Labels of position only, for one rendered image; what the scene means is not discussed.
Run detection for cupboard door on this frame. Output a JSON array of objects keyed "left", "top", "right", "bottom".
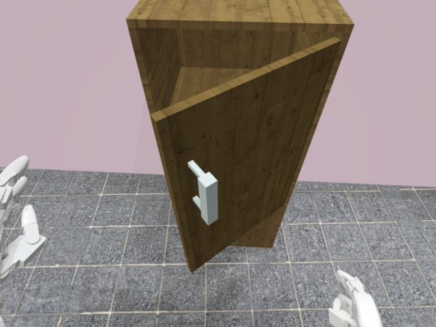
[{"left": 150, "top": 37, "right": 342, "bottom": 273}]

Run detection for robot right hand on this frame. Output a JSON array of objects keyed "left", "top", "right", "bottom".
[{"left": 328, "top": 270, "right": 383, "bottom": 327}]

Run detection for robot left hand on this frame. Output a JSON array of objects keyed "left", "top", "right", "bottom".
[{"left": 0, "top": 155, "right": 46, "bottom": 283}]

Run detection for handle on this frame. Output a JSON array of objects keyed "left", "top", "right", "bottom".
[{"left": 188, "top": 160, "right": 218, "bottom": 225}]

